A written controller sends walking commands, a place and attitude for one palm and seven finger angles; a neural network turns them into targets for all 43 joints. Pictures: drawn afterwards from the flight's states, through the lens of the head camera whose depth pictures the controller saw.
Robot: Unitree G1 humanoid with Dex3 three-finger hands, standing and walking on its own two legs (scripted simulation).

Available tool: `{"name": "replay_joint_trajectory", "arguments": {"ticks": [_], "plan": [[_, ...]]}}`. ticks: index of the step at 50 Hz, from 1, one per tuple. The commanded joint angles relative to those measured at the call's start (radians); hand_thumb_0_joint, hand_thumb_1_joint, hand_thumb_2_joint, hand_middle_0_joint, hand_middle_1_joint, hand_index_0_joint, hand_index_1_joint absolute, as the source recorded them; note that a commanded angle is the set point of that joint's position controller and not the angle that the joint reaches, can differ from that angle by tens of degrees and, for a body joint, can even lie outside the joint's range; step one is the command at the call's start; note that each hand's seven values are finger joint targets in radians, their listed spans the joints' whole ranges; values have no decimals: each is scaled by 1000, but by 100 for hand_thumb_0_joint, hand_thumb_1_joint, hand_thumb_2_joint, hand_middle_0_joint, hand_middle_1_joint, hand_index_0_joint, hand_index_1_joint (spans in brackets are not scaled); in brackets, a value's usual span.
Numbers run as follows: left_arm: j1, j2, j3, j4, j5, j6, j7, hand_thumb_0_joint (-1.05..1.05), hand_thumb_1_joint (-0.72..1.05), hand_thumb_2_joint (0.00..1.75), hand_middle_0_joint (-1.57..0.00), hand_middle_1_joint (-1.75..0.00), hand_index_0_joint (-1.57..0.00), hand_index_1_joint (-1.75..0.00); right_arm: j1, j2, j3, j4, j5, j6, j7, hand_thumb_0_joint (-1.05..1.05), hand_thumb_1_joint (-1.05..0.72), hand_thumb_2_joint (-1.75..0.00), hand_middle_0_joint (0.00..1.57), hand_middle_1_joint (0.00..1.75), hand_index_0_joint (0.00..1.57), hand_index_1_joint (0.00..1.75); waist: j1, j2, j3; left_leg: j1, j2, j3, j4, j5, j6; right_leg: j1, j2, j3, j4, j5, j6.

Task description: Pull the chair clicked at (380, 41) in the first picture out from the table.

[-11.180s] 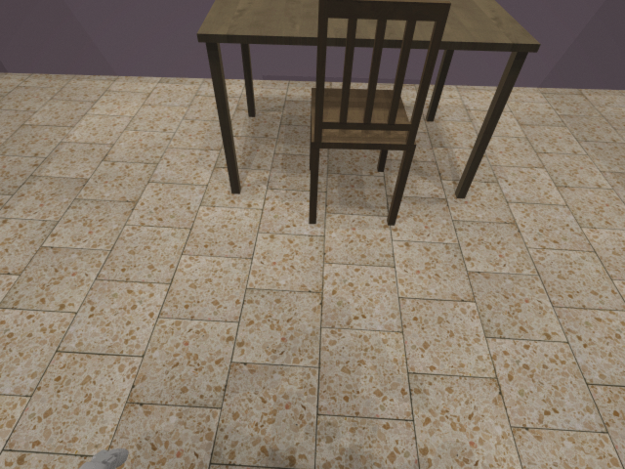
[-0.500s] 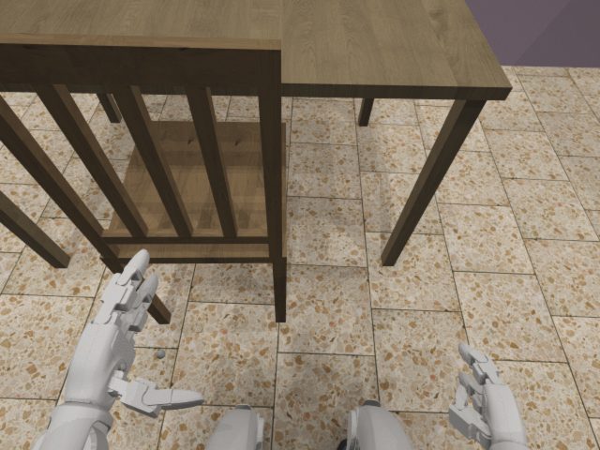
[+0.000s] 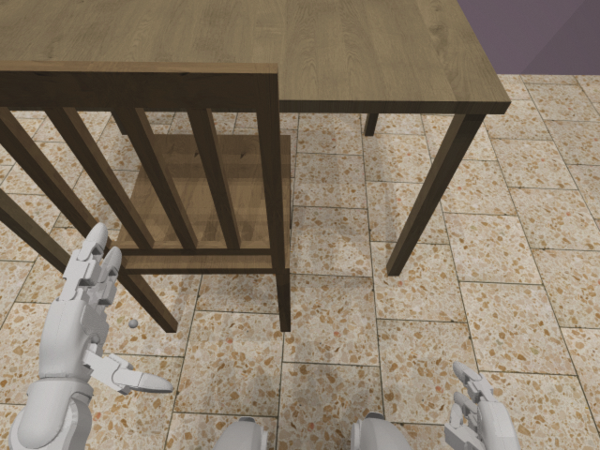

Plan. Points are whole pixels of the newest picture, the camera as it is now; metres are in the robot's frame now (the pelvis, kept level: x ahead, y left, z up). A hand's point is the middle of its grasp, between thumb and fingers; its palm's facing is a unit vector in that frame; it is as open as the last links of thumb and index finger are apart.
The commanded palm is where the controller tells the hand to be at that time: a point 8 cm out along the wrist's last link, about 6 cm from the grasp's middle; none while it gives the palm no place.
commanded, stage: raise the hand toward the chair's back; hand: left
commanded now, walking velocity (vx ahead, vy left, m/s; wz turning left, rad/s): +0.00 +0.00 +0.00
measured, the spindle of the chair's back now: (166, 190) +0.49 +0.25 +0.01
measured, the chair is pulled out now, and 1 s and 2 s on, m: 0.00 0.00 0.00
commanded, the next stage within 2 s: aim the fingers beside a spindle in 0.44 s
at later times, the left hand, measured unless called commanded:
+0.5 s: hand (138, 341) +0.24 +0.20 +0.04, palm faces +0.04 -1.00 -0.07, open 16.9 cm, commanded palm +0.21 +0.26 +0.05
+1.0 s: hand (159, 311) +0.28 +0.20 +0.03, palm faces +0.06 -1.00 -0.04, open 16.9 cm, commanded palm +0.25 +0.25 +0.03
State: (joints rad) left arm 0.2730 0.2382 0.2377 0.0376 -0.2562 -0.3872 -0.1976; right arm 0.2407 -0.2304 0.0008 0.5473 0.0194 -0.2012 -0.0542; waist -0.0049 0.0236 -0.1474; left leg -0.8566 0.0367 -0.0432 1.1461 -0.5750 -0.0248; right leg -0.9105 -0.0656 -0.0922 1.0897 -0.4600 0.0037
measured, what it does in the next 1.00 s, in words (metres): stands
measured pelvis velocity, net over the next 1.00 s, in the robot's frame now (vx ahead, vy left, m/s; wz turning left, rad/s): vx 0.00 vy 0.01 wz -0.01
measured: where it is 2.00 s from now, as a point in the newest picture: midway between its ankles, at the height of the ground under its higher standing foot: outside the picture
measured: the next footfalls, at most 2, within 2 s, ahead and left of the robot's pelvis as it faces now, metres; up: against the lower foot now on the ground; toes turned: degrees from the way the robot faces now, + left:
none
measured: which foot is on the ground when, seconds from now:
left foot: down 0.00-1.00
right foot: down 0.00-1.00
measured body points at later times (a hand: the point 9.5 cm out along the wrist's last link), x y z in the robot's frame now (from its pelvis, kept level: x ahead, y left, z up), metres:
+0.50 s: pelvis -0.01 +0.01 +0.00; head +0.06 +0.01 +0.45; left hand +0.23 +0.26 +0.05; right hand +0.17 -0.23 -0.08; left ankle -0.01 +0.13 -0.65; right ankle +0.04 -0.13 -0.65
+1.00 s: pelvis +0.00 +0.01 -0.01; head +0.08 +0.01 +0.43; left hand +0.27 +0.25 +0.04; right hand +0.16 -0.24 -0.10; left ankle -0.01 +0.13 -0.65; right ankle +0.04 -0.13 -0.65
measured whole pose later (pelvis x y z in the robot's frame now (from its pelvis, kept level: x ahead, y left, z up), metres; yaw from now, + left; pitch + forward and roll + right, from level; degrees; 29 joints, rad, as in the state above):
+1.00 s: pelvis +0.00 +0.01 -0.01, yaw -1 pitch +19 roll -2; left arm 0.17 0.22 0.19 0.12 -0.23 -0.39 -0.17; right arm 0.24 -0.24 0.01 0.54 0.01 -0.18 -0.04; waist -0.02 0.02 -0.15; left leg -0.93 0.03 -0.03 1.19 -0.58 -0.01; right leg -0.99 -0.07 -0.07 1.12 -0.46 0.01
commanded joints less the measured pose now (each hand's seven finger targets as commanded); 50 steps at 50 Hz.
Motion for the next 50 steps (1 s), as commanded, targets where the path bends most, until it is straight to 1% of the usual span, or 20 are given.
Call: {"name": "replay_joint_trajectory", "arguments": {"ticks": [1, 5, 7, 11, 16, 20, 21, 22, 24, 26, 28, 31, 32, 33, 36, 41, 43, 46, 48, 50], "plan": [[-20, 110, 16, -108, -9, -27, -57, 0, -50, 30, -6, -8, -6, -8, -28, -142, -56, -157, 8, -58, -7, 0, -90, -90, 20, 30, 20, 30, -14, -14, -209, 46, -51, 28, -181, 301, 38, 271, 51, 35, -158, 177, -15], [-31, 160, 80, -200, -29, -30, -51, 0, -50, 30, -6, -8, -6, -8, -27, -137, -59, -169, 6, -58, -9, 0, -90, -90, 20, 30, 20, 30, 7, 8, -273, 83, -55, 34, -195, 342, 37, 326, 49, 37, -163, 225, -13], [-28, 156, 102, -198, -35, -51, -20, 0, -50, 30, -6, -8, -6, -8, -33, -127, -57, -162, 2, -56, -8, 0, -90, -90, 20, 30, 20, 30, 10, -16, -249, 70, -52, 27, -199, 335, 35, 319, 53, 32, -160, 211, -13], [-63, 142, 86, -200, -16, -108, 24, 0, -50, 30, -6, -8, -6, -8, -37, -123, -55, -140, -8, -61, -1, 0, -90, -90, 20, 30, 20, 30, -3, 44, -202, 67, -49, 26, -188, 310, 32, 244, 52, 27, -147, 168, -17], [-46, 115, 19, -143, 2, -94, -20, 0, -50, 30, -6, -8, -6, -8, -29, -143, -54, -147, -2, -60, 3, 0, -90, -90, 20, 30, 20, 30, -18, 39, -201, 69, -47, 23, -193, 279, 34, 221, 52, 24, -148, 138, -21], [-47, 142, 46, -169, -20, -59, -51, 0, -50, 30, -6, -8, -6, -8, -33, -145, -53, -166, 6, -59, -6, 0, -90, -90, 20, 30, 20, 30, -5, 21, -226, 66, -53, 25, -202, 260, 36, 267, 49, 35, -170, 123, -16], [-50, 154, 63, -166, -24, -55, -45, 0, -50, 30, -6, -8, -6, -8, -36, -144, -52, -164, 6, -58, -9, 0, -90, -90, 20, 30, 20, 30, -7, -5, -223, 62, -50, 18, -205, 261, 37, 263, 53, 29, -168, 120, -15], [-57, 154, 73, -188, -30, -60, -41, 0, -50, 30, -6, -8, -6, -8, -39, -140, -50, -165, 4, -59, -9, 0, -90, -90, 20, 30, 20, 30, 0, 13, -241, 69, -54, 19, -204, 269, 37, 277, 52, 33, -165, 132, -15], [-62, 142, 78, -187, -35, -68, -24, 0, -50, 30, -6, -8, -6, -8, -39, -134, -49, -162, 1, -59, -10, 0, -90, -90, 20, 30, 20, 30, -3, -11, -219, 62, -52, 17, -202, 264, 36, 262, 53, 27, -165, 122, -12], [-77, 148, 80, -193, -30, -83, -10, 0, -50, 30, -6, -8, -6, -8, -42, -132, -47, -156, -2, -61, -10, 0, -90, -90, 20, 30, 20, 30, -5, 6, -209, 52, -51, 16, -195, 257, 36, 246, 53, 29, -159, 108, -14], [-97, 128, 53, -175, -20, -91, -11, 0, -50, 30, -6, -8, -6, -8, -36, -133, -44, -147, -4, -65, -7, 0, -90, -90, 20, 30, 20, 30, -17, 30, -203, 53, -52, 18, -185, 249, 34, 220, 52, 30, -152, 104, -14], [-152, 99, -8, -141, 0, -88, -25, 0, -50, 30, -6, -8, -6, -8, -30, -143, -42, -141, -5, -70, -8, 0, -90, -90, 20, 30, 20, 30, -42, 17, -182, 38, -47, 10, -169, 227, 36, 167, 53, 26, -137, 85, -17], [-143, 86, -23, -126, 2, -81, -33, 0, -50, 30, -6, -8, -6, -8, -28, -145, -42, -145, -4, -71, -7, 0, -90, -90, 20, 30, 20, 30, -35, 34, -183, 37, -50, 13, -171, 223, 34, 170, 51, 27, -136, 82, -18], [-160, 93, -26, -125, 4, -75, -37, 0, -50, 30, -6, -8, -6, -8, -23, -149, -43, -146, -4, -71, -8, 0, -90, -90, 20, 30, 20, 30, -38, 18, -196, 35, -50, 11, -165, 226, 35, 172, 51, 28, -134, 88, -17], [-187, 133, 12, -121, 4, -58, -34, 0, -50, 30, -6, -8, -6, -8, -21, -153, -44, -148, -5, -69, -11, 0, -90, -90, 20, 30, 20, 30, -25, 22, -237, 29, -51, 13, -158, 244, 36, 192, 50, 34, -127, 102, -18], [-171, 152, 70, -144, 0, -63, 13, 0, -50, 30, -6, -8, -6, -8, -28, -138, -49, -152, -12, -55, -3, 0, -90, -90, 20, 30, 20, 30, 7, 24, -313, 41, -50, 20, -148, 334, 32, 244, 48, 35, -98, 197, -19], [-142, 118, 43, -162, 4, -70, 27, 0, -50, 30, -6, -8, -6, -8, -27, -131, -48, -157, -14, -48, 6, 0, -90, -90, 20, 30, 20, 30, 11, 54, -324, 64, -50, 24, -150, 378, 27, 244, 47, 28, -86, 242, -21], [-147, 90, 15, -99, 13, -66, 33, 0, -50, 30, -6, -8, -6, -8, -25, -135, -50, -147, -16, -35, 12, 0, -90, -90, 20, 30, 20, 30, -10, 5, -281, 21, -46, 21, -138, 358, 29, 217, 51, 25, -82, 234, -19], [-154, 62, -28, -94, 21, -66, 24, 0, -50, 30, -6, -8, -6, -8, -21, -140, -51, -151, -14, -30, 16, 0, -90, -90, 20, 30, 20, 30, -20, 12, -274, 12, -47, 26, -130, 334, 30, 199, 49, 29, -81, 218, -17], [-198, 76, -27, -71, 26, -63, 19, 0, -50, 30, -6, -8, -6, -8, -17, -149, -52, -145, -11, -24, 14, 0, -90, -90, 20, 30, 20, 30, -30, -3, -249, -7, -46, 22, -128, 306, 29, 178, 50, 29, -80, 192, -18]]}}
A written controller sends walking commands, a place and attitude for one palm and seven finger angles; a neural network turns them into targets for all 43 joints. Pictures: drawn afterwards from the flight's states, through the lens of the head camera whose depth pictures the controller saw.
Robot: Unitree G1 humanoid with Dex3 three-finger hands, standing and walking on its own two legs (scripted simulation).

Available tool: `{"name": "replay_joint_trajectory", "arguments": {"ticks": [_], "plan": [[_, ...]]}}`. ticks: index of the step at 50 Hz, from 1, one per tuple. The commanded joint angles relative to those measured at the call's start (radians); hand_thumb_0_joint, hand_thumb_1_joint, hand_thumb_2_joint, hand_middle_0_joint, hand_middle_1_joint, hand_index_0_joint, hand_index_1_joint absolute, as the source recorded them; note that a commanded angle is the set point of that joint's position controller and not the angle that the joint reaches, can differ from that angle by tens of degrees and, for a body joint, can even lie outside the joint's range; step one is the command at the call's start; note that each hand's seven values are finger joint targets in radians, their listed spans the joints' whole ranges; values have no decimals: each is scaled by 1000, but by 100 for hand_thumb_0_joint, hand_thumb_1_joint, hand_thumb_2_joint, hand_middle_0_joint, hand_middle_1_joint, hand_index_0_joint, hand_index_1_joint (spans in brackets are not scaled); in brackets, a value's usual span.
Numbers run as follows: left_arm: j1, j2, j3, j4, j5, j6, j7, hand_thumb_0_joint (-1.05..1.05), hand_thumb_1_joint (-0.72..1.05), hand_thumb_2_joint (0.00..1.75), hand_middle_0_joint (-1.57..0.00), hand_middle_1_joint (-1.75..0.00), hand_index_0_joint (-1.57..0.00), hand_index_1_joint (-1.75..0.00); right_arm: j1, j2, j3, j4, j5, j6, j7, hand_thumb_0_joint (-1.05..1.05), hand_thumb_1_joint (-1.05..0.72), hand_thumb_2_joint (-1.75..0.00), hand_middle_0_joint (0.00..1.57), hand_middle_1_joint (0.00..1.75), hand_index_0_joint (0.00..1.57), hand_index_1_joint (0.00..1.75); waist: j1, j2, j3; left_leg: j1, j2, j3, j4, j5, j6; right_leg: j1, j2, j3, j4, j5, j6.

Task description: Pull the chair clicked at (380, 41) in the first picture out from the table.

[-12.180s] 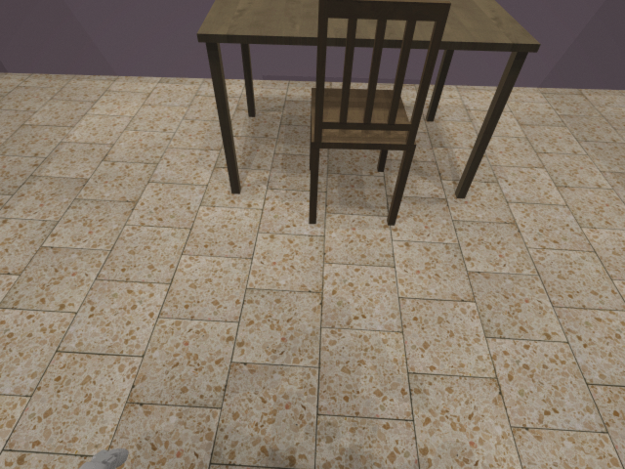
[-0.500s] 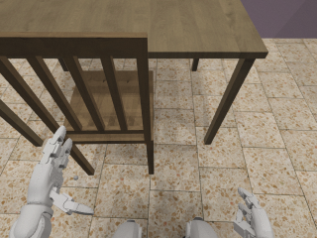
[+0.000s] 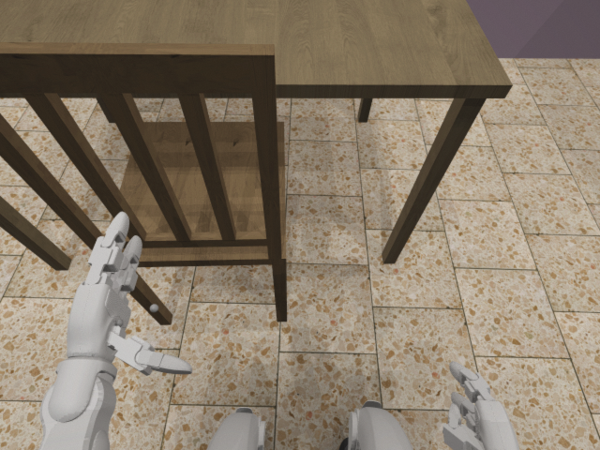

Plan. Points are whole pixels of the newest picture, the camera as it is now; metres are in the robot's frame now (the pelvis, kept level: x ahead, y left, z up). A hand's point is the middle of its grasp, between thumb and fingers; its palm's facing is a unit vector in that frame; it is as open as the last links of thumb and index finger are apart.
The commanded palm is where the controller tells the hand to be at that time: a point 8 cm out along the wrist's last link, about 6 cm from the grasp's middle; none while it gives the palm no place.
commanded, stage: aim the fingers beside a spindle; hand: left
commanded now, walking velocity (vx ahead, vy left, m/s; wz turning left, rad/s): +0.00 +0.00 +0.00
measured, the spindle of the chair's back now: (157, 181) +0.49 +0.25 +0.01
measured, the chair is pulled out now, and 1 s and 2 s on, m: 0.00 0.00 0.00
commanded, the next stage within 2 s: none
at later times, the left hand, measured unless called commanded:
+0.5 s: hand (191, 296) +0.30 +0.16 +0.02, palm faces +0.04 -1.00 -0.03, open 16.9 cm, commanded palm +0.28 +0.21 +0.02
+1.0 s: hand (216, 275) +0.34 +0.13 +0.00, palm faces +0.03 -1.00 -0.03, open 16.9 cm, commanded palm +0.31 +0.18 +0.00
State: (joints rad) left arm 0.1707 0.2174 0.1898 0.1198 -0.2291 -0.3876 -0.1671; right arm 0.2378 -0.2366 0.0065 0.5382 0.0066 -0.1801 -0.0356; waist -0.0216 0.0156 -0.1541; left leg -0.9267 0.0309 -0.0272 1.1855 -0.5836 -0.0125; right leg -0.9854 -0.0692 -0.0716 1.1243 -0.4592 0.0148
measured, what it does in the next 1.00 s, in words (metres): stands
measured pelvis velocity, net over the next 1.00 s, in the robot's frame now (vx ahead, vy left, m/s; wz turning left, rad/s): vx -0.02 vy -0.01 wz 0.00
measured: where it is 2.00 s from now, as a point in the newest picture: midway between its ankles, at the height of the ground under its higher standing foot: outside the picture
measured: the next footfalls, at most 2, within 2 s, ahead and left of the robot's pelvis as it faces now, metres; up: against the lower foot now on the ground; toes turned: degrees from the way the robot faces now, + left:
none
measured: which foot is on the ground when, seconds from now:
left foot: down 0.00-1.00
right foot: down 0.00-1.00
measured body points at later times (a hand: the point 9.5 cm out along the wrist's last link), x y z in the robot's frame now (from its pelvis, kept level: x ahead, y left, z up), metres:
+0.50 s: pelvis -0.01 +0.00 -0.01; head +0.09 +0.00 +0.42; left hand +0.30 +0.21 +0.02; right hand +0.16 -0.24 -0.11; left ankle -0.01 +0.12 -0.65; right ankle +0.04 -0.14 -0.65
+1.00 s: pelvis -0.02 -0.01 -0.03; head +0.10 +0.00 +0.41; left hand +0.33 +0.19 +0.00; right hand +0.13 -0.25 -0.14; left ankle -0.01 +0.12 -0.65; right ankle +0.04 -0.14 -0.65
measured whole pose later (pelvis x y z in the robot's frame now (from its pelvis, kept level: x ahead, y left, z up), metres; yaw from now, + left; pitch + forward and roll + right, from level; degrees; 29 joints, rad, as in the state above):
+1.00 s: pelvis -0.02 -0.01 -0.03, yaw +0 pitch +22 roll -1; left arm -0.17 0.17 0.10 0.40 -0.13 -0.44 -0.03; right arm 0.22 -0.24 0.00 0.57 -0.01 -0.08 -0.01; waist -0.05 0.01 -0.17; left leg -1.09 0.03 -0.02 1.30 -0.60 -0.02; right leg -1.16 -0.07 -0.06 1.25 -0.48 0.00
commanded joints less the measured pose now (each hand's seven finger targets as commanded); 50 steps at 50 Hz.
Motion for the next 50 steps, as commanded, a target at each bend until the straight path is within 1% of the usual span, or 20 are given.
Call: {"name": "replay_joint_trajectory", "arguments": {"ticks": [1, 4, 7, 11, 15, 19, 22, 24, 25, 26, 29, 31, 35, 36, 38, 39, 41, 43, 46, 50], "plan": [[-115, 94, 12, -167, 0, -66, -13, 0, -50, 30, -6, -8, -6, -8, -14, -142, -58, -138, 1, -45, -7, 0, -90, -90, 20, 30, 20, 30, -15, 2, -250, 66, -39, 2, -164, 321, 19, 249, 54, 8, -109, 193, -31], [-137, 100, 12, -208, 3, -78, -4, 0, -50, 30, -6, -8, -6, -8, -14, -140, -61, -140, -2, -46, -8, 0, -90, -90, 20, 30, 20, 30, -6, 36, -298, 97, -39, 2, -160, 338, 15, 244, 50, 6, -98, 198, -33], [-206, 95, -2, -246, 15, -96, 26, 0, -50, 30, -6, -8, -6, -8, -15, -135, -60, -131, -9, -45, -9, 0, -90, -90, 20, 30, 20, 30, -13, 41, -335, 111, -38, -4, -146, 363, 16, 233, 49, 7, -80, 214, -33], [-167, 92, 13, -180, 30, -94, 60, 0, -50, 30, -6, -8, -6, -8, -15, -133, -60, -131, -13, -31, -2, 0, -90, -90, 20, 30, 20, 30, 0, 10, -329, 70, -39, -2, -140, 349, 15, 238, 50, 7, -68, 207, -34], [-190, 72, -7, -111, 46, -71, 62, 0, -50, 30, -6, -8, -6, -8, -20, -133, -60, -133, -8, -8, 5, 0, -90, -90, 20, 30, 20, 30, -7, -11, -305, 33, -43, 10, -132, 302, 16, 233, 50, 17, -75, 188, -31], [-257, 62, -30, -135, 47, -68, 57, 0, -50, 30, -6, -8, -6, -8, -21, -131, -58, -142, -8, 5, 5, 0, -90, -90, 20, 30, 20, 30, -7, 24, -337, 44, -45, 12, -129, 306, 17, 239, 48, 23, -72, 192, -34], [-306, 88, -2, -133, 46, -86, 68, 0, -50, 30, -6, -8, -6, -8, -17, -130, -59, -132, -10, 8, 0, 0, -90, -90, 20, 30, 20, 30, -14, -5, -353, 36, -42, 12, -113, 309, 22, 243, 50, 30, -69, 203, -30], [-319, 71, -19, -148, 49, -104, 75, 0, -50, 30, -6, -8, -6, -8, -18, -125, -59, -127, -13, 6, 1, 0, -90, -90, 20, 30, 20, 30, -13, 12, -371, 45, -43, 12, -109, 326, 19, 244, 47, 29, -57, 221, -31], [-314, 51, -39, -145, 49, -107, 77, 0, -50, 30, -6, -8, -6, -8, -18, -122, -58, -126, -15, 5, 3, 0, -90, -90, 20, 30, 20, 30, -14, 26, -372, 48, -44, 14, -107, 334, 19, 243, 47, 28, -56, 230, -32], [-309, 72, -21, -113, 54, -106, 83, 0, -50, 30, -6, -8, -6, -8, -13, -127, -58, -124, -13, 8, 4, 0, -90, -90, 20, 30, 20, 30, -15, 10, -351, 36, -42, 9, -108, 324, 18, 229, 49, 24, -58, 213, -34], [-379, 54, -41, -23, 66, -101, 90, 0, -50, 30, -6, -8, -6, -8, -16, -132, -55, -107, -14, 17, 5, 0, -90, -90, 20, 30, 20, 30, -38, -23, -294, -24, -46, 13, -96, 236, 21, 189, 47, 34, -69, 130, -27], [-398, 66, -27, 26, 72, -98, 93, 0, -50, 30, -6, -8, -6, -8, -15, -136, -56, -105, -12, 21, 3, 0, -90, -90, 20, 30, 20, 30, -37, -26, -283, -44, -47, 13, -93, 209, 23, 177, 48, 38, -72, 98, -29], [-435, 67, -21, -4, 67, -108, 92, 0, -50, 30, -6, -8, -6, -8, -14, -132, -60, -110, -14, 28, 6, 0, -90, -90, 20, 30, 20, 30, -20, -1, -382, -19, -49, 25, -83, 268, 22, 230, 43, 50, -53, 181, -31], [-424, 95, 6, -4, 65, -111, 96, 0, -50, 30, -6, -8, -6, -8, -14, -135, -61, -112, -15, 30, 6, 0, -90, -90, 20, 30, 20, 30, -10, 9, -406, -17, -48, 22, -82, 282, 21, 234, 45, 47, -43, 189, -32], [-460, 97, 9, -38, 63, -126, 104, 0, -50, 30, -6, -8, -6, -8, -11, -129, -61, -107, -18, 34, 9, 0, -90, -90, 20, 30, 20, 30, -11, 14, -438, -6, -46, 24, -79, 307, 20, 253, 43, 51, -36, 223, -31], [-451, 68, -15, -23, 64, -127, 107, 0, -50, 30, -6, -8, -6, -8, -13, -125, -60, -109, -18, 34, 10, 0, -90, -90, 20, 30, 20, 30, -16, 6, -423, -10, -47, 26, -79, 302, 20, 251, 43, 50, -38, 222, -29], [-473, 73, -19, -8, 73, -134, 118, 0, -50, 30, -6, -8, -6, -8, -9, -129, -61, -101, -19, 37, 12, 0, -90, -90, 20, 30, 20, 30, -26, 8, -405, -17, -43, 18, -79, 296, 20, 222, 46, 43, -33, 205, -30], [-512, 37, -58, 18, 82, -135, 126, 0, -50, 30, -6, -8, -6, -8, -8, -130, -59, -89, -21, 40, 15, 0, -90, -90, 20, 30, 20, 30, -44, 4, -381, -26, -44, 19, -72, 266, 20, 188, 45, 42, -36, 175, -28], [-517, 38, -59, 97, 96, -127, 132, 0, -50, 30, -6, -8, -6, -8, -1, -139, -60, -83, -20, 48, 16, 0, -90, -90, 20, 30, 20, 30, -48, -10, -348, -47, -43, 12, -71, 239, 19, 153, 47, 36, -34, 142, -33], [-523, 32, -61, 68, 101, -129, 144, 0, -50, 30, -6, -8, -6, -8, 3, -138, -64, -95, -22, 57, 22, 0, -90, -90, 20, 30, 20, 30, -27, 9, -418, -16, -44, 16, -79, 276, 15, 181, 43, 35, -22, 179, -37]]}}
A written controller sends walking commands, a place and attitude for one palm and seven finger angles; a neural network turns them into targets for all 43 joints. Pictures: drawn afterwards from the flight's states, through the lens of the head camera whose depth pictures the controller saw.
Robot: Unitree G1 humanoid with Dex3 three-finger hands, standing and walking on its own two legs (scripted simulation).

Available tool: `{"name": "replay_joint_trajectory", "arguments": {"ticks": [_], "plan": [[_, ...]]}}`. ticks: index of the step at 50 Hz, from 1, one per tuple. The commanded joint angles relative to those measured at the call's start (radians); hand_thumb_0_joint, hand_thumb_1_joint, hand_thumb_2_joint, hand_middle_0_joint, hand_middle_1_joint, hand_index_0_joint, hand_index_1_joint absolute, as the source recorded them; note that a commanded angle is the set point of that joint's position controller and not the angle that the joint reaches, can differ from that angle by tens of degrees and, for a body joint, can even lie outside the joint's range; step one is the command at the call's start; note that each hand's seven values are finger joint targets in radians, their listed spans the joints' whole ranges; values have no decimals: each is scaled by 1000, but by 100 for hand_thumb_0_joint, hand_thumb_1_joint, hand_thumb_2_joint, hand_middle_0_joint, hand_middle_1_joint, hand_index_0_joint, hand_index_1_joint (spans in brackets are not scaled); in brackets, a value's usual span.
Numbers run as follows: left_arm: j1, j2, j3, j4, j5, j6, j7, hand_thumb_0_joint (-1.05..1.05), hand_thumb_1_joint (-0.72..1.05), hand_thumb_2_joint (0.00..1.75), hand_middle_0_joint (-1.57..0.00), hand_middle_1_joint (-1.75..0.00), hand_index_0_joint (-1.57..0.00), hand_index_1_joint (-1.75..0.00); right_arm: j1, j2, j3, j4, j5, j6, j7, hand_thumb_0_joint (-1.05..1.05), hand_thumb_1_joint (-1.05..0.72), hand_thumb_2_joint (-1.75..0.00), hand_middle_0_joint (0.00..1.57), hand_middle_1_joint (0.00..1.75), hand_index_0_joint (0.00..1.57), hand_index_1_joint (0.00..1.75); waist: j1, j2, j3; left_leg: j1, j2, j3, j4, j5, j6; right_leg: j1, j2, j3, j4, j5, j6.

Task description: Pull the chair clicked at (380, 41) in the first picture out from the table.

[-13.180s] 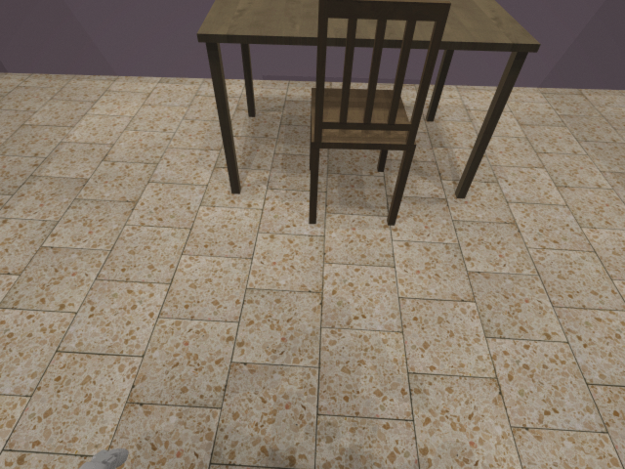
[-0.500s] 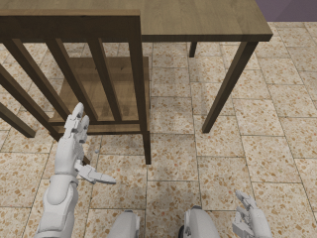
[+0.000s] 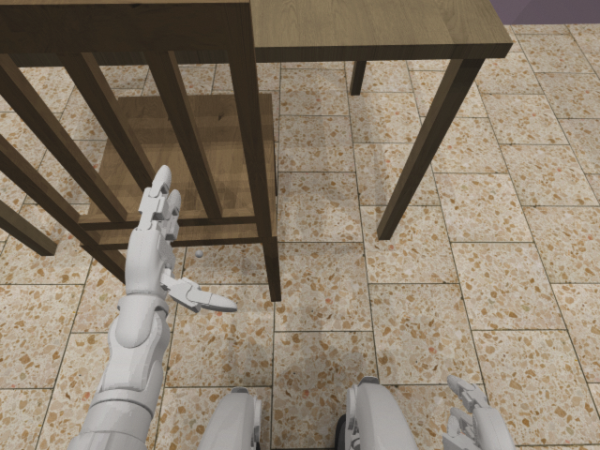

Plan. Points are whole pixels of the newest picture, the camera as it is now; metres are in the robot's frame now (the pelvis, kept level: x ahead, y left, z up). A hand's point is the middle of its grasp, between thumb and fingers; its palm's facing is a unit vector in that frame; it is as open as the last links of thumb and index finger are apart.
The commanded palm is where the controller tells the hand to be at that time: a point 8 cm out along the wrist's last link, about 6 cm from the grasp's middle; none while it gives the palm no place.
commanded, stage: aim the fingers beside a spindle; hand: left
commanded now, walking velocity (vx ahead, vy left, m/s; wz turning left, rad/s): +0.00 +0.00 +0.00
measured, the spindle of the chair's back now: (133, 154) +0.50 +0.25 +0.04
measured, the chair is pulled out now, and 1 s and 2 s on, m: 0.00 0.00 0.00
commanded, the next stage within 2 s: none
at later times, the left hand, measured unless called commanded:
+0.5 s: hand (210, 258) +0.35 +0.13 +0.02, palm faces +0.03 -1.00 -0.03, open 16.9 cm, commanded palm +0.33 +0.19 +0.03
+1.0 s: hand (205, 248) +0.36 +0.13 +0.03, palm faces +0.04 -1.00 -0.05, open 16.9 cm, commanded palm +0.33 +0.19 +0.02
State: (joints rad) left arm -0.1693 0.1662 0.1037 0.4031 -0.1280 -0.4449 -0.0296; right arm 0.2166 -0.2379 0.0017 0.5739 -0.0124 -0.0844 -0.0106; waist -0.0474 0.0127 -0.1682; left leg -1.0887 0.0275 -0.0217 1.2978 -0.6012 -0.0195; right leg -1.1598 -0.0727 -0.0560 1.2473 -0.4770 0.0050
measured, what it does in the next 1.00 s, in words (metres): stands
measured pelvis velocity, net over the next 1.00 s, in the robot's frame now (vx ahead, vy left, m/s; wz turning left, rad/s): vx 0.00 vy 0.00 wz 0.00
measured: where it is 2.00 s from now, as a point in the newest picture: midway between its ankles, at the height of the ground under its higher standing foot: outside the picture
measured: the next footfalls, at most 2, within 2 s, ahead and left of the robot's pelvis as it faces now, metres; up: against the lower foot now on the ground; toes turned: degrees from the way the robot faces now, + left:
none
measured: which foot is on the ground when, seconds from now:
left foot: down 0.00-1.00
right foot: down 0.00-1.00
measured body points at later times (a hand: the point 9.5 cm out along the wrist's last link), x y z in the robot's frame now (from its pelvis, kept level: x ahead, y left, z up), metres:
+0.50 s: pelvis +0.00 +0.00 +0.00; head +0.11 +0.00 +0.44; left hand +0.34 +0.18 +0.03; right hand +0.15 -0.25 -0.11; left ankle +0.01 +0.13 -0.62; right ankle +0.06 -0.13 -0.62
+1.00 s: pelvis +0.00 +0.00 +0.00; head +0.11 +0.00 +0.44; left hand +0.35 +0.19 +0.04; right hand +0.15 -0.25 -0.11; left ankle +0.01 +0.13 -0.62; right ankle +0.06 -0.13 -0.62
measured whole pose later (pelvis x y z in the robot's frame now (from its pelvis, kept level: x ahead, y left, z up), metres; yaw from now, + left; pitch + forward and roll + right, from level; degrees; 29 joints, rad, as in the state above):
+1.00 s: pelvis +0.00 +0.00 +0.00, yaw +0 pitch +22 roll +0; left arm -0.19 0.16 0.10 0.41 -0.11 -0.47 0.01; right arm 0.20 -0.23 0.00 0.56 -0.01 -0.05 -0.01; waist -0.05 0.01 -0.16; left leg -1.09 0.03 -0.01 1.29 -0.60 -0.02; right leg -1.16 -0.07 -0.05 1.25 -0.47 0.00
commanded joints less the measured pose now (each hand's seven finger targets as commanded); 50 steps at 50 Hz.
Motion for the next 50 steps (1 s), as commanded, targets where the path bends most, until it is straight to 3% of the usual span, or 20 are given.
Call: {"name": "replay_joint_trajectory", "arguments": {"ticks": [1, 2, 6, 9, 13, 16, 21, 26, 27, 30, 33, 36, 38, 40, 43, 46, 48, 50], "plan": [[-170, 90, 32, -219, 0, -72, 11, 0, -50, 30, -6, -8, -6, -8, 22, -137, -60, -137, -3, -36, -2, 0, -90, -90, 20, 30, 20, 30, 4, 16, -414, 152, -41, 11, -191, 312, 22, 363, 48, 18, -140, 212, -29], [-165, 107, 53, -230, -1, -74, 18, 0, -50, 30, -6, -8, -6, -8, 23, -135, -61, -136, -3, -32, -1, 0, -90, -90, 20, 30, 20, 30, 9, 9, -436, 160, -40, 14, -191, 329, 22, 381, 47, 21, -140, 236, -27], [-158, 140, 89, -236, 3, -86, 43, 0, -50, 30, -6, -8, -6, -8, 14, -129, -58, -145, -4, -21, -2, 0, -90, -90, 20, 30, 20, 30, 11, -27, -407, 123, -41, 18, -197, 296, 25, 404, 49, 29, -150, 216, -22], [-184, 91, 43, -220, 11, -94, 48, 0, -50, 30, -6, -8, -6, -8, 15, -124, -54, -136, -5, -19, 0, 0, -90, -90, 20, 30, 20, 30, -6, -18, -366, 129, -40, 17, -202, 266, 24, 369, 50, 23, -157, 180, -22], [-193, 42, -23, -215, 16, -96, 31, 0, -50, 30, -6, -8, -6, -8, 17, -129, -57, -131, -4, -19, 1, 0, -90, -90, 20, 30, 20, 30, -22, 2, -370, 155, -39, 13, -198, 268, 23, 342, 50, 19, -161, 178, -25], [-206, 44, -30, -181, 14, -88, 19, 0, -50, 30, -6, -8, -6, -8, 22, -136, -56, -126, -1, -19, -1, 0, -90, -90, 20, 30, 20, 30, -31, -17, -338, 136, -41, 8, -197, 241, 24, 330, 51, 19, -169, 152, -26], [-205, 90, 24, -209, 17, -102, 39, 0, -50, 30, -6, -8, -6, -8, 12, -133, -58, -135, -4, -16, -2, 0, -90, -90, 20, 30, 20, 30, 0, 12, -379, 144, -44, 11, -196, 271, 23, 345, 48, 21, -151, 176, -29], [-187, 132, 72, -243, 22, -120, 64, 0, -50, 30, -6, -8, -6, -8, 5, -122, -56, -147, -8, -9, 0, 0, -90, -90, 20, 30, 20, 30, 16, 8, -409, 143, -44, 16, -198, 302, 23, 395, 48, 29, -143, 222, -28], [-177, 91, 36, -240, 24, -119, 59, 0, -50, 30, -6, -8, -6, -8, 5, -117, -55, -145, -9, -9, 2, 0, -90, -90, 20, 30, 20, 30, 7, 12, -411, 156, -44, 21, -197, 308, 24, 392, 48, 29, -145, 233, -26], [-143, 85, 29, -224, 10, -106, 43, 0, -50, 30, -6, -8, -6, -8, 8, -123, -57, -142, -5, -7, 4, 0, -90, -90, 20, 30, 20, 30, 0, -22, -391, 134, -44, 26, -195, 278, 26, 405, 49, 35, -166, 216, -22], [-184, 68, 6, -156, 5, -87, 18, 0, -50, 30, -6, -8, -6, -8, 11, -132, -54, -128, 1, -6, -1, 0, -90, -90, 20, 30, 20, 30, -29, -49, -327, 96, -44, 18, -191, 224, 26, 363, 49, 34, -177, 161, -19], [-215, 72, 11, -138, -2, -89, 4, 0, -50, 30, -6, -8, -6, -8, 7, -137, -53, -128, 5, -11, -8, 0, -90, -90, 20, 30, 20, 30, -27, -43, -311, 83, -46, 16, -185, 190, 28, 335, 50, 35, -181, 107, -23], [-276, 72, 3, -170, 0, -105, 3, 0, -50, 30, -6, -8, -6, -8, 9, -136, -55, -125, 2, -15, -12, 0, -90, -90, 20, 30, 20, 30, -30, -23, -349, 105, -47, 15, -178, 218, 29, 332, 47, 36, -167, 138, -22], [-270, 88, 18, -221, 1, -119, 10, 0, -50, 30, -6, -8, -6, -8, 14, -133, -59, -128, -3, -20, -11, 0, -90, -90, 20, 30, 20, 30, -10, 13, -415, 143, -46, 16, -177, 273, 26, 361, 44, 34, -151, 191, -26], [-261, 109, 35, -264, 5, -128, 29, 0, -50, 30, -6, -8, -6, -8, 16, -128, -60, -124, -8, -21, -8, 0, -90, -90, 20, 30, 20, 30, -4, 42, -459, 192, -42, 10, -180, 342, 23, 365, 46, 27, -133, 247, -27], [-184, 128, 66, -207, 12, -103, 43, 0, -50, 30, -6, -8, -6, -8, 17, -128, -58, -129, -7, -12, -5, 0, -90, -90, 20, 30, 20, 30, 5, 6, -434, 148, -43, 15, -186, 324, 24, 395, 49, 30, -142, 245, -24], [-167, 100, 49, -157, 15, -81, 44, 0, -50, 30, -6, -8, -6, -8, 15, -126, -54, -131, -3, -3, -1, 0, -90, -90, 20, 30, 20, 30, -4, -21, -377, 116, -44, 19, -195, 285, 24, 387, 49, 29, -154, 221, -21], [-145, 102, 62, -135, 8, -65, 38, 0, -50, 30, -6, -8, -6, -8, 17, -129, -55, -137, 0, 1, 1, 0, -90, -90, 20, 30, 20, 30, 1, -41, -361, 94, -46, 23, -199, 261, 24, 396, 49, 33, -164, 201, -21]]}}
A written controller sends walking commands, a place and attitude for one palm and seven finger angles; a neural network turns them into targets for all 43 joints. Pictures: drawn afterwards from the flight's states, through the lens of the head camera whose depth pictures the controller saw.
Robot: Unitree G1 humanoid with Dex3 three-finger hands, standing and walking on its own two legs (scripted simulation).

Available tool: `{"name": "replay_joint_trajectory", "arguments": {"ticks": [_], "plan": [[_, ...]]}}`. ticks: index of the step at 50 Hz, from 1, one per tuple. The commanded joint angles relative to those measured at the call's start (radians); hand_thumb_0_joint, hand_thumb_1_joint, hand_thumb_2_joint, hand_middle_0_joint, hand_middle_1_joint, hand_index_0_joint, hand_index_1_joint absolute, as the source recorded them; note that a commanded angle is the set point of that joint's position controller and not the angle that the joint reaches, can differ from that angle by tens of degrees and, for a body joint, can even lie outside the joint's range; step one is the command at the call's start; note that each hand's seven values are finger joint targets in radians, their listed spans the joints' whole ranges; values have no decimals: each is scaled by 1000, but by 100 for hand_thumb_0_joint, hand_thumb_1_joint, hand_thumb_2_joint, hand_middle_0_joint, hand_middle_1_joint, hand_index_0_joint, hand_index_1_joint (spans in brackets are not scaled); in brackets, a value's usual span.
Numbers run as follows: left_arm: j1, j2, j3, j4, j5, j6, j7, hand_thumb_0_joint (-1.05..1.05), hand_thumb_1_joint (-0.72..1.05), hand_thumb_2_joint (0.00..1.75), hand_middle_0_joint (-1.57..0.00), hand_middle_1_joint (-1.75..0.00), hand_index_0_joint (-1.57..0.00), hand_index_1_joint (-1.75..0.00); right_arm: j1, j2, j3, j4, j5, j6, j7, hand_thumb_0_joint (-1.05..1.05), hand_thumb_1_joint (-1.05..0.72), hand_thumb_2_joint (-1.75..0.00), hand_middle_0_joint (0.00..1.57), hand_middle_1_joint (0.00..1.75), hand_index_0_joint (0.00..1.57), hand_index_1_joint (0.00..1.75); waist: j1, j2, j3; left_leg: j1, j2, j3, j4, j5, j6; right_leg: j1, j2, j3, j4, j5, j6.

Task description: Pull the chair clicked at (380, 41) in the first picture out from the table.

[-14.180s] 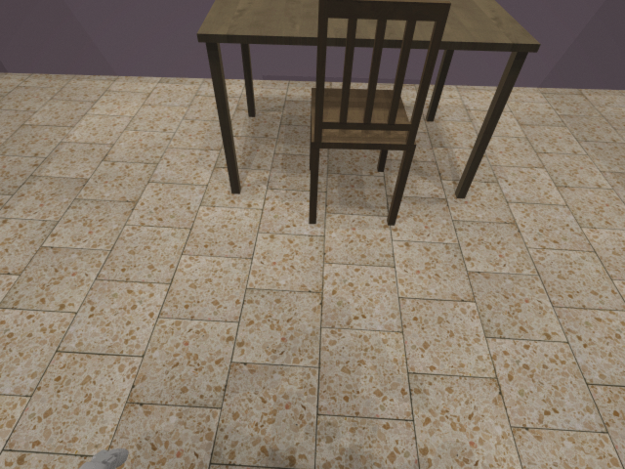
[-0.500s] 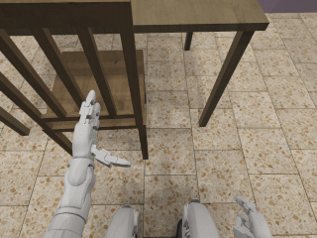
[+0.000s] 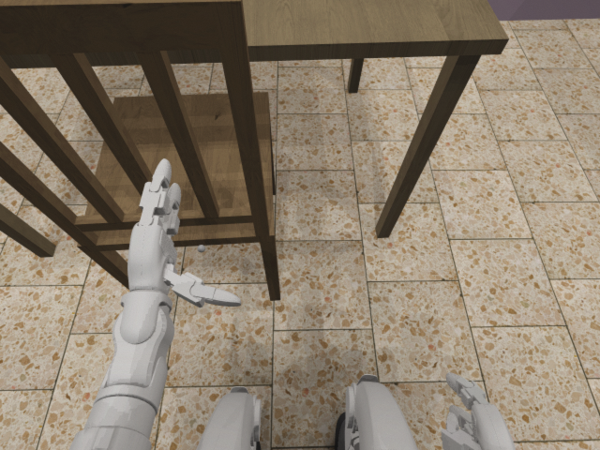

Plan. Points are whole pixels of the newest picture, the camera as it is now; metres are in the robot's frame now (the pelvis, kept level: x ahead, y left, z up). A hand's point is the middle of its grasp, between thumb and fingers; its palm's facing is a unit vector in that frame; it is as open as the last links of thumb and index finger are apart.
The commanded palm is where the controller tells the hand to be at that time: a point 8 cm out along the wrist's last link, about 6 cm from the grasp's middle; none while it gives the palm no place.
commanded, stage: aim the fingers beside a spindle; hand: left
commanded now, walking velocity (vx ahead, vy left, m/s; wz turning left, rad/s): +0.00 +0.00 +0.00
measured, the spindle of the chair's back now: (128, 155) +0.50 +0.26 +0.04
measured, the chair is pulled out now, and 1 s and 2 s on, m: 0.00 0.00 0.00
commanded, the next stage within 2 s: push the fingers through the gap in 1.86 s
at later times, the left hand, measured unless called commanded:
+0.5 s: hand (201, 256) +0.36 +0.14 +0.01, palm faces +0.05 -1.00 -0.03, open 16.9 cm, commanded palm +0.33 +0.20 +0.03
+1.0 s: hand (187, 248) +0.36 +0.15 +0.04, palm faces +0.09 -0.99 -0.06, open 16.9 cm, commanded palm +0.32 +0.19 +0.03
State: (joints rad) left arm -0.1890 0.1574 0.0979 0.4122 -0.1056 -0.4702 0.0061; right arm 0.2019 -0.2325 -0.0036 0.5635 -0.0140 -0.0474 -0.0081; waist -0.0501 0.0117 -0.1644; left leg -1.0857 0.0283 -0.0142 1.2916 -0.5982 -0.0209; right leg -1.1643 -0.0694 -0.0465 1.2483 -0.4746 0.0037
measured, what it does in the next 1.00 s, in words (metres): stands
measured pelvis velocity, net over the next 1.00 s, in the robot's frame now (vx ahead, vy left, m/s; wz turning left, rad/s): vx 0.00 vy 0.00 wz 0.00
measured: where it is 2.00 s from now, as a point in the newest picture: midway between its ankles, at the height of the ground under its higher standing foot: outside the picture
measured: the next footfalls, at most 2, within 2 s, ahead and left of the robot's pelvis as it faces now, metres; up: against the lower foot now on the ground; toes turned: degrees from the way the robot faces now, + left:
none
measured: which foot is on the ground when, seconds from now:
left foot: down 0.00-1.00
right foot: down 0.00-1.00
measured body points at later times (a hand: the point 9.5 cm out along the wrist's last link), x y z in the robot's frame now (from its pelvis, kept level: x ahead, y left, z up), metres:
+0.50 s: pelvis +0.00 +0.00 +0.00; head +0.12 +0.01 +0.43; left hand +0.35 +0.19 +0.02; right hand +0.16 -0.24 -0.11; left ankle +0.01 +0.13 -0.62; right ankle +0.06 -0.13 -0.62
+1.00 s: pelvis +0.00 +0.00 +0.00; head +0.11 +0.00 +0.44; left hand +0.35 +0.20 +0.04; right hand +0.15 -0.24 -0.11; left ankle +0.01 +0.13 -0.62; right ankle +0.06 -0.13 -0.62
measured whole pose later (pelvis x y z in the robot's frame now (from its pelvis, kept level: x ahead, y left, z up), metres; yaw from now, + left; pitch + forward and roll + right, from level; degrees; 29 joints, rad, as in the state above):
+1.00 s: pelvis +0.00 +0.00 +0.00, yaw +0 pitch +22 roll +0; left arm -0.16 0.17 0.12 0.38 -0.11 -0.48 0.03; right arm 0.20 -0.23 0.00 0.55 -0.02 -0.04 -0.01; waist -0.05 0.01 -0.16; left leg -1.07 0.03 -0.02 1.29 -0.60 -0.02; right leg -1.15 -0.07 -0.05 1.24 -0.47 0.00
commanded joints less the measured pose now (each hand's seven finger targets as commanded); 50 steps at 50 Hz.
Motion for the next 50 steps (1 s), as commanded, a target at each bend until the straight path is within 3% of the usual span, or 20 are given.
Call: {"name": "replay_joint_trajectory", "arguments": {"ticks": [1, 2, 9, 11, 13, 17, 20, 21, 23, 26, 29, 33, 36, 38, 40, 41, 42, 46, 50], "plan": [[-104, 106, 67, -125, -17, -35, -3, 0, -50, 30, -6, -8, -6, -8, 31, -136, -49, -134, 3, -34, -2, 0, -90, -90, 20, 30, 20, 30, 6, -49, -357, 83, -48, 16, -193, 254, 27, 403, 48, 24, -169, 192, -21], [-118, 104, 66, -129, -22, -36, -9, 0, -50, 30, -6, -8, -6, -8, 31, -136, -48, -133, 4, -33, -2, 0, -90, -90, 20, 30, 20, 30, 0, -62, -358, 79, -48, 19, -189, 243, 28, 402, 47, 27, -173, 186, -18], [-222, 103, 26, -277, -30, -107, -27, 0, -50, 30, -6, -8, -6, -8, 33, -132, -52, -119, -2, -55, -13, 0, -90, -90, 20, 30, 20, 30, -15, 13, -412, 157, -42, 9, -181, 291, 27, 384, 47, 24, -159, 216, -22], [-209, 96, 10, -283, -24, -107, -24, 0, -50, 30, -6, -8, -6, -8, 33, -136, -53, -117, -4, -59, -12, 0, -90, -90, 20, 30, 20, 30, -16, 47, -411, 184, -39, 1, -183, 313, 25, 351, 48, 14, -151, 216, -27], [-194, 66, -18, -237, -16, -91, -24, 0, -50, 30, -6, -8, -6, -8, 37, -137, -53, -106, -4, -56, -9, 0, -90, -90, 20, 30, 20, 30, -23, 32, -379, 186, -38, -5, -186, 310, 22, 324, 47, 3, -151, 205, -27], [-156, 62, -2, -119, -6, -44, -12, 0, -50, 30, -6, -8, -6, -8, 36, -144, -49, -111, 0, -45, -3, 0, -90, -90, 20, 30, 20, 30, -18, -22, -313, 119, -44, -5, -192, 248, 22, 312, 49, -1, -157, 152, -27], [-163, 113, 67, -135, -8, -45, 4, 0, -50, 30, -6, -8, -6, -8, 26, -141, -51, -127, 0, -38, -4, 0, -90, -90, 20, 30, 20, 30, 7, -43, -361, 99, -48, 4, -189, 237, 25, 355, 46, 14, -157, 150, -25], [-165, 139, 89, -167, -9, -55, 10, 0, -50, 30, -6, -8, -6, -8, 21, -140, -50, -138, -2, -38, -5, 0, -90, -90, 20, 30, 20, 30, 18, -14, -385, 106, -49, 7, -188, 255, 25, 364, 46, 16, -148, 166, -26], [-180, 135, 83, -255, -11, -82, 18, 0, -50, 30, -6, -8, -6, -8, 16, -127, -50, -149, -5, -38, -3, 0, -90, -90, 20, 30, 20, 30, 30, 30, -447, 151, -48, 14, -190, 305, 22, 397, 45, 21, -138, 222, -28], [-181, 151, 85, -300, -17, -98, 20, 0, -50, 30, -6, -8, -6, -8, 22, -126, -48, -143, -8, -41, -5, 0, -90, -90, 20, 30, 20, 30, 12, 14, -464, 159, -43, 10, -183, 334, 26, 423, 49, 22, -140, 258, -23], [-182, 84, 9, -257, -14, -88, -3, 0, -50, 30, -6, -8, -6, -8, 29, -130, -48, -123, -4, -44, -6, 0, -90, -90, 20, 30, 20, 30, -22, -2, -395, 154, -38, 2, -188, 293, 25, 372, 50, 12, -154, 216, -21], [-169, 14, -63, -150, -17, -41, -38, 0, -50, 30, -6, -8, -6, -8, 40, -143, -50, -110, 4, -44, -6, 0, -90, -90, 20, 30, 20, 30, -40, -13, -318, 138, -40, -7, -189, 249, 22, 307, 50, -1, -168, 160, -25], [-146, 30, -37, -131, -19, -28, -35, 0, -50, 30, -6, -8, -6, -8, 39, -148, -52, -123, 6, -42, -6, 0, -90, -90, 20, 30, 20, 30, -22, -35, -333, 124, -44, -5, -187, 246, 25, 318, 49, 1, -166, 155, -26], [-198, 81, 11, -190, -14, -47, -14, 0, -50, 30, -6, -8, -6, -8, 30, -142, -51, -128, 1, -39, -7, 0, -90, -90, 20, 30, 20, 30, -3, 6, -374, 137, -47, -1, -185, 272, 23, 334, 44, 8, -150, 179, -28], [-193, 127, 64, -255, -10, -75, 15, 0, -50, 30, -6, -8, -6, -8, 28, -132, -52, -136, -5, -41, -6, 0, -90, -90, 20, 30, 20, 30, 17, 3, -435, 152, -47, 6, -180, 314, 24, 387, 43, 17, -141, 227, -27], [-200, 177, 107, -285, -7, -90, 31, 0, -50, 30, -6, -8, -6, -8, 22, -132, -51, -142, -8, -41, -8, 0, -90, -90, 20, 30, 20, 30, 27, 22, -454, 147, -47, 4, -180, 321, 24, 400, 44, 21, -134, 231, -27], [-202, 179, 114, -304, -4, -102, 42, 0, -50, 30, -6, -8, -6, -8, 20, -123, -49, -142, -10, -39, -7, 0, -90, -90, 20, 30, 20, 30, 27, 22, -465, 158, -47, 8, -183, 334, 24, 417, 44, 25, -134, 250, -26], [-163, 133, 69, -269, -1, -100, 43, 0, -50, 30, -6, -8, -6, -8, 18, -120, -46, -136, -10, -39, -3, 0, -90, -90, 20, 30, 20, 30, 6, 22, -416, 150, -44, 8, -189, 314, 26, 403, 48, 20, -148, 235, -25], [-100, 28, -35, -154, -15, -42, -25, 0, -50, 30, -6, -8, -6, -8, 35, -134, -48, -125, 3, -38, 0, 0, -90, -90, 20, 30, 20, 30, -23, -31, -339, 113, -45, 12, -195, 248, 25, 385, 50, 17, -181, 190, -22]]}}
